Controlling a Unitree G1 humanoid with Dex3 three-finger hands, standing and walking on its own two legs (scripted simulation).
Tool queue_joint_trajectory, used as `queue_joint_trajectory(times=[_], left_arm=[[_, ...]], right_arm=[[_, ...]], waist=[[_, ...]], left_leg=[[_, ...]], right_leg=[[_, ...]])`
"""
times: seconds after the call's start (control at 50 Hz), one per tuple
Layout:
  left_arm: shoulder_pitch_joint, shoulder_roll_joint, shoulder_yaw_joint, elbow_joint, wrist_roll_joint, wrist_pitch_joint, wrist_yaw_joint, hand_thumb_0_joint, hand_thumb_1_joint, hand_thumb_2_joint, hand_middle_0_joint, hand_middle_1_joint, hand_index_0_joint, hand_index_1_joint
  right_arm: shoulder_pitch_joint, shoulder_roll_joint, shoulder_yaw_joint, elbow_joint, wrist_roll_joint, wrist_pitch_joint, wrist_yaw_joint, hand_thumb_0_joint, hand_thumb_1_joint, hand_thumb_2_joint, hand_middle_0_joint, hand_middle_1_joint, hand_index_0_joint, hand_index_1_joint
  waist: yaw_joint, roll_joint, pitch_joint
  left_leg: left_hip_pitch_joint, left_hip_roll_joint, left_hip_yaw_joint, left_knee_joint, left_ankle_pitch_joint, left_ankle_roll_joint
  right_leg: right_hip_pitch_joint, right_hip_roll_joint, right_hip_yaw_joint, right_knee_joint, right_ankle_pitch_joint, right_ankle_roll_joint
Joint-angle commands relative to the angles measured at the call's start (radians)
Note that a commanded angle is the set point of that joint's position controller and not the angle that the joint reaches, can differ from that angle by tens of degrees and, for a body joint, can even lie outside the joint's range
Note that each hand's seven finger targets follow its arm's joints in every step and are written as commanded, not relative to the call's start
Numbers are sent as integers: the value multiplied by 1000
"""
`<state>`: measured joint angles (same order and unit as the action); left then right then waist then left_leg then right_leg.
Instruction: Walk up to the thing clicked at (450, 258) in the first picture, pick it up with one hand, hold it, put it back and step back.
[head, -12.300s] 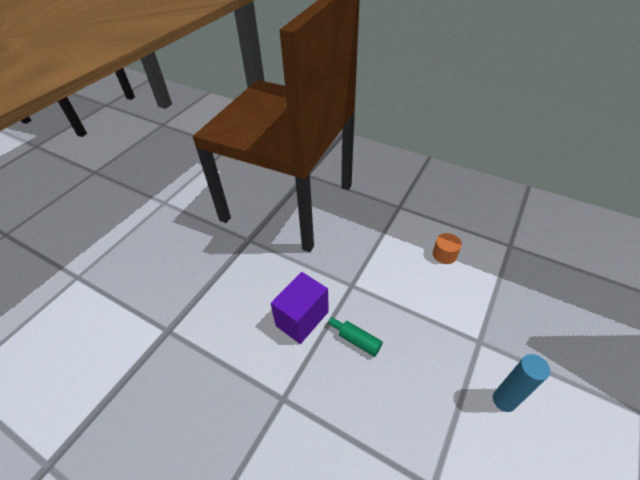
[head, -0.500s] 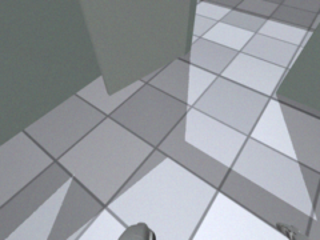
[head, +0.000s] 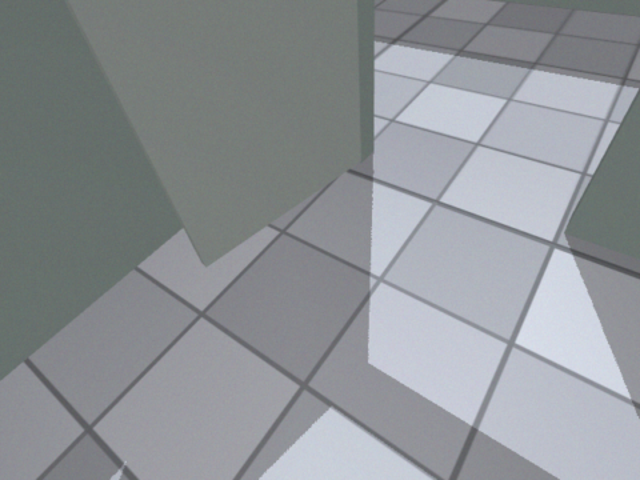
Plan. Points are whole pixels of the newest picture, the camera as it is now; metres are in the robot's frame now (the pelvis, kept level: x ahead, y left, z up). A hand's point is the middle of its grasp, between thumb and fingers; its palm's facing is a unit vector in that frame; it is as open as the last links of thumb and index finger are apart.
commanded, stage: walk up
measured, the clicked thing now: out of the picture -0.32 +1.08 -0.72
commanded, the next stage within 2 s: none
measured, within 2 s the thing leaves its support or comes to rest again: neither
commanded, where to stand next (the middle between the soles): +0.67 +0.02 m, yaw -1 degrees
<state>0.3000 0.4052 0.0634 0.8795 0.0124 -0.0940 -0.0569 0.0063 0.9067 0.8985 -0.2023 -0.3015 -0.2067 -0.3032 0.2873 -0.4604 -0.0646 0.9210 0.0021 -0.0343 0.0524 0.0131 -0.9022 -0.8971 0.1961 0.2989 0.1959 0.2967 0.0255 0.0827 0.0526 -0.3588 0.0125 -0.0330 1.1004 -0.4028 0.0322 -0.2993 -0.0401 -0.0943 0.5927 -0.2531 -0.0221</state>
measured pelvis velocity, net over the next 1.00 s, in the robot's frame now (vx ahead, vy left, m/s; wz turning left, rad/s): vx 0.41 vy -0.01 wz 0.26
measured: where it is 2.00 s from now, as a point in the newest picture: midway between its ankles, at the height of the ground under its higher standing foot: (381, 338)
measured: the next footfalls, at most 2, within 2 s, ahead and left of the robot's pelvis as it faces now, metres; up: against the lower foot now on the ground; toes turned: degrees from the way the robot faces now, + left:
left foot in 0.30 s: +0.29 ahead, +0.14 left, +0.00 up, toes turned +7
right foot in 0.72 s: +0.46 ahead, -0.13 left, +0.00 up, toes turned +2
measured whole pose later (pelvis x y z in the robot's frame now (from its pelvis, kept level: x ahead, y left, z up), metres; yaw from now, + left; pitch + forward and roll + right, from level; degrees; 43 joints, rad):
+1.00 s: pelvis +0.41 -0.01 +0.01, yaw +15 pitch -3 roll +0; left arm 0.18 0.41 0.04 0.78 0.04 -0.01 -0.08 0.01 0.90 0.90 -0.21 -0.30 -0.21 -0.30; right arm 0.26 -0.44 -0.05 0.88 0.00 0.00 0.09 0.01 -0.90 -0.90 0.20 0.30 0.20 0.30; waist 0.03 -0.02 0.06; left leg -0.47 0.10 0.07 0.77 -0.24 0.00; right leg -0.11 -0.09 -0.21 0.44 -0.27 0.00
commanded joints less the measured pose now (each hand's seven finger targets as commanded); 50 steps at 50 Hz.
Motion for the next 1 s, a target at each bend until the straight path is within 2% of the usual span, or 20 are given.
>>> queue_joint_trajectory(times=[0.0,0.18,0.22,0.26,0.28,0.3,0.32,0.34,0.42,0.5,0.6,0.62,0.64,0.68,0.7,0.72,0.74,0.8,0.84,0.98], left_arm=[[26,266,68,-67,-10,-26,27,0,900,900,-200,-300,-200,-300],[68,287,66,-102,-1,-19,24,0,900,900,-200,-300,-200,-300],[40,297,67,-112,-2,-10,25,0,900,900,-200,-300,-200,-300],[77,241,40,-117,-8,-1,31,0,900,900,-200,-300,-200,-300],[110,167,14,-133,-19,3,35,0,900,900,-200,-300,-200,-300],[136,187,23,-127,-32,9,40,0,900,900,-200,-300,-200,-300],[60,269,34,-110,-16,12,48,0,900,900,-200,-300,-200,-300],[68,267,28,-102,-20,13,44,0,900,900,-200,-300,-200,-300],[145,219,33,-39,-18,24,19,0,900,900,-200,-300,-200,-300],[42,201,35,-71,-1,29,-5,0,900,900,-200,-300,-200,-300],[-44,183,41,-77,0,14,-18,0,900,900,-200,-300,-200,-300],[-42,179,43,-71,0,12,-17,0,900,900,-200,-300,-200,-300],[-179,208,54,-152,19,17,-31,0,900,900,-200,-300,-200,-300],[-25,238,71,-128,20,17,-14,0,900,900,-200,-300,-200,-300],[108,282,86,-108,27,19,-2,0,900,900,-200,-300,-200,-300],[133,375,102,-109,30,23,7,0,900,900,-200,-300,-200,-300],[44,362,93,-119,21,32,9,0,900,900,-200,-300,-200,-300],[-102,271,54,-148,8,39,7,0,900,900,-200,-300,-200,-300],[-150,266,53,-157,9,45,-2,0,900,900,-200,-300,-200,-300],[-208,283,78,-191,29,71,-15,0,900,900,-200,-300,-200,-300]], right_arm=[[41,-154,-40,-71,4,-34,6,0,-900,-900,200,300,200,300],[-137,-108,-47,-147,-17,-36,34,0,-900,-900,200,300,200,300],[-85,-112,-52,-137,-17,-41,33,0,-900,-900,200,300,200,300],[95,-172,-79,-82,-35,-53,16,0,-900,-900,200,300,200,300],[212,-259,-108,-73,-54,-57,0,0,-900,-900,200,300,200,300],[197,-312,-117,-109,-30,-61,-10,0,-900,-900,200,300,200,300],[154,-306,-124,-112,9,-56,-12,0,-900,-900,200,300,200,300],[87,-261,-103,-129,13,-54,-19,0,-900,-900,200,300,200,300],[-10,-182,-58,-148,3,-71,-21,0,-900,-900,200,300,200,300],[7,-206,-66,-162,-10,-77,-16,0,-900,-900,200,300,200,300],[7,-211,-66,-170,-8,-69,-9,0,-900,-900,200,300,200,300],[2,-213,-65,-171,-6,-65,-9,0,-900,-900,200,300,200,300],[29,-201,-56,-163,3,-22,-5,0,-900,-900,200,300,200,300],[-17,-180,-37,-186,6,-10,-5,0,-900,-900,200,300,200,300],[-46,-134,-20,-201,4,-13,-8,0,-900,-900,200,300,200,300],[-50,-58,1,-224,1,-12,-18,0,-900,-900,200,300,200,300],[-75,-175,-23,-193,-16,5,-25,0,-900,-900,200,300,200,300],[-8,-183,-31,-109,-2,0,-2,0,-900,-900,200,300,200,300],[24,-170,-32,-85,-1,7,16,0,-900,-900,200,300,200,300],[-3,-143,-42,-114,0,7,27,0,-900,-900,200,300,200,300]], waist=[[-11,-250,3],[30,-196,1],[-12,-175,-10],[-94,-7,-122],[-141,201,-198],[-128,190,-216],[-131,39,-161],[-89,-9,-94],[-19,70,4],[-48,76,31],[-56,55,21],[-46,58,14],[-26,-71,-1],[70,-128,-84],[144,-224,-150],[166,-465,-185],[147,-300,-155],[46,-249,-37],[21,-292,6],[7,-260,8]], left_leg=[[-202,51,-53,-81,90,-17],[-50,52,96,-475,256,-13],[58,34,126,-533,242,7],[350,1,109,-600,180,57],[517,211,-201,-664,58,130],[564,417,-640,-820,-31,227],[449,431,-612,-829,-19,263],[383,387,-436,-816,83,233],[142,255,-101,-845,284,158],[168,269,-69,-885,157,208],[152,227,-9,-821,165,168],[144,232,-9,-798,171,161],[20,223,-225,-782,266,178],[-31,144,-111,-580,314,102],[-105,44,-9,-340,271,47],[-341,-60,124,-96,-148,13],[-357,40,32,9,-130,22],[-287,96,-10,-44,36,4],[-219,105,38,-145,79,-20],[-9,66,168,-403,217,-29]], right_leg=[[166,-218,252,-363,58,-174],[145,-211,95,-282,162,-165],[117,-211,86,-203,195,-156],[24,-121,7,164,339,-111],[-176,-41,-11,470,119,-59],[-363,96,70,596,-276,-35],[-354,25,183,670,-266,-46],[-352,-3,210,675,-186,-41],[-198,-47,157,472,-65,-6],[-239,-78,105,254,-17,25],[-118,-39,43,23,97,4],[-88,-28,36,9,102,0],[54,30,55,-45,-29,23],[305,22,83,-163,27,-7],[429,-115,218,-233,-58,-54],[525,-436,580,-377,-220,-161],[438,-498,677,-405,-322,-236],[309,-320,322,-399,-248,-168],[206,-269,172,-407,-197,-161],[49,-252,-13,-308,-227,-128]])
